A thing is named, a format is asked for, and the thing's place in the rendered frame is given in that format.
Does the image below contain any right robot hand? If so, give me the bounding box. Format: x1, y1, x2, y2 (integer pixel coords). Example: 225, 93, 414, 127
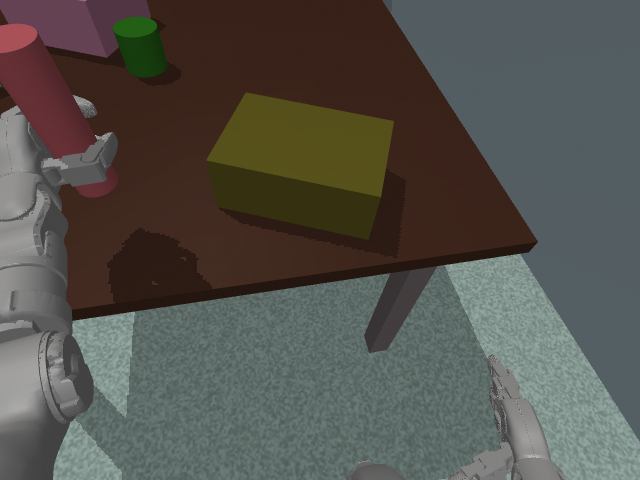
447, 355, 551, 480

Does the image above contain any table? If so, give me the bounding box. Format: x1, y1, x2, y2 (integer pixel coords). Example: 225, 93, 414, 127
0, 0, 538, 353

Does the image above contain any left robot arm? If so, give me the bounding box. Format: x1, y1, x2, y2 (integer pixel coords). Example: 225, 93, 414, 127
0, 173, 94, 480

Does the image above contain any left robot hand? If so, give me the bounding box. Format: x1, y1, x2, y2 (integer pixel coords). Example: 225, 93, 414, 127
0, 95, 118, 193

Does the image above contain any right robot arm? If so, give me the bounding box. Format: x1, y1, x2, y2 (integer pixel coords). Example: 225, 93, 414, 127
511, 458, 566, 480

